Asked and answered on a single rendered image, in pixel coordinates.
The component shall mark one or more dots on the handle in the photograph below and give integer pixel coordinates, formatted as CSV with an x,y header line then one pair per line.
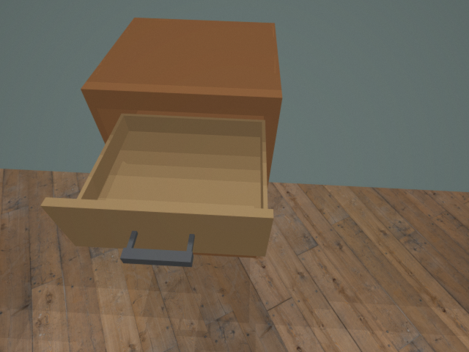
x,y
157,256

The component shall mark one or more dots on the cabinet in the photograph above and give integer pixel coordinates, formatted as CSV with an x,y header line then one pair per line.
x,y
190,68

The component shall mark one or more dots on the drawer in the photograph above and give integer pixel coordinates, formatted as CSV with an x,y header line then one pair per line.
x,y
167,177

